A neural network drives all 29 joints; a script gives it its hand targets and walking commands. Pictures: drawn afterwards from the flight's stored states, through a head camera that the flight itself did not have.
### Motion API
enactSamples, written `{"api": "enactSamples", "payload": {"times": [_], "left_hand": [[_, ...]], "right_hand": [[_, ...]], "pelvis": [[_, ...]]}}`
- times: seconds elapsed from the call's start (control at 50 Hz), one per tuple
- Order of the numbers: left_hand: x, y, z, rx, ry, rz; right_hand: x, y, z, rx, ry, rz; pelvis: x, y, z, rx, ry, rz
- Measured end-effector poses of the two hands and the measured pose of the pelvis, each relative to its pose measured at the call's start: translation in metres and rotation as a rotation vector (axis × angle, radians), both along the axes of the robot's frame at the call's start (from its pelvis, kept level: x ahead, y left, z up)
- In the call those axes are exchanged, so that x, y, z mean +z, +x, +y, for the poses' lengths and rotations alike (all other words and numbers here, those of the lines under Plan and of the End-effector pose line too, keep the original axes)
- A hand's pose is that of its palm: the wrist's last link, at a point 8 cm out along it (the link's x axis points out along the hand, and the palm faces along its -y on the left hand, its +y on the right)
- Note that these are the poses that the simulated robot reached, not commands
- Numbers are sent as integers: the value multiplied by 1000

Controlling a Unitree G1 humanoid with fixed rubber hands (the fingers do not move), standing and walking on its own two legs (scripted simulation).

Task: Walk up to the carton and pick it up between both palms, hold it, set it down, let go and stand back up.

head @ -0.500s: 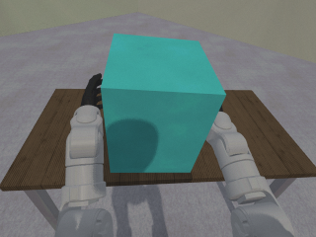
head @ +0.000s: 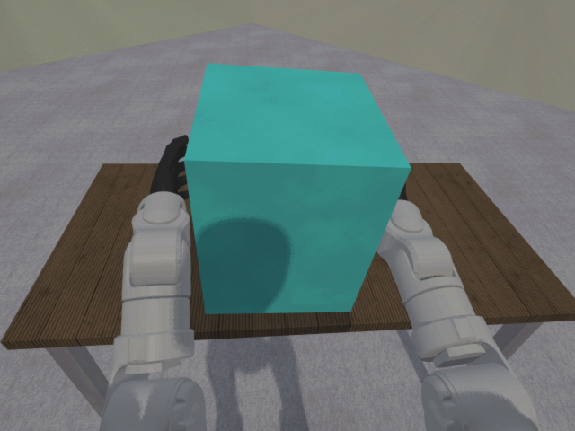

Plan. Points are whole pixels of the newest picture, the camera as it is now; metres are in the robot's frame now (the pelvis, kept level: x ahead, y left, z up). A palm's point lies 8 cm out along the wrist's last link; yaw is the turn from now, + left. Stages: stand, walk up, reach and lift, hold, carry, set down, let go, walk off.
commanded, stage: hold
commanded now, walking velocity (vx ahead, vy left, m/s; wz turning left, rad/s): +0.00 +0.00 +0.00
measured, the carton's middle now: (282, 194) +0.38 +0.01 +0.19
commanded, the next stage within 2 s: set down in 1.06 s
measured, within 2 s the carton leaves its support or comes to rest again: neither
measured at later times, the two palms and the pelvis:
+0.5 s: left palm (167, 196) +0.37 +0.15 +0.20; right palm (389, 198) +0.37 -0.14 +0.19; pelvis +0.00 -0.01 +0.00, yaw +1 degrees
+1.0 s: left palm (166, 196) +0.37 +0.16 +0.20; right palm (386, 203) +0.37 -0.13 +0.19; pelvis +0.00 +0.00 +0.00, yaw +0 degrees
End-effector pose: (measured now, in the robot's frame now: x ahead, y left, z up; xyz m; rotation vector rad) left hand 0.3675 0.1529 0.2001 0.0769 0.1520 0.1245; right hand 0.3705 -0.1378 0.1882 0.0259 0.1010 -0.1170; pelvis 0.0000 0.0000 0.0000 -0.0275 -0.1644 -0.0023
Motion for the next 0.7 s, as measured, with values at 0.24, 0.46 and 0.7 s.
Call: {"api": "enactSamples", "payload": {"times": [0.24, 0.46, 0.7], "left_hand": [[0, 0, -2, 3, -11, 3], [0, -1, 0, 2, -15, 5], [-1, -5, 8, 9, -40, 0]], "right_hand": [[4, 1, -2, 3, -8, 2], [5, 1, 0, 3, -3, 4], [5, -2, 7, 6, -10, -1]], "pelvis": [[0, 2, -4, 5, 2, -5], [0, 1, -5, 9, 3, -1], [0, -3, -3, 12, 6, 0]]}}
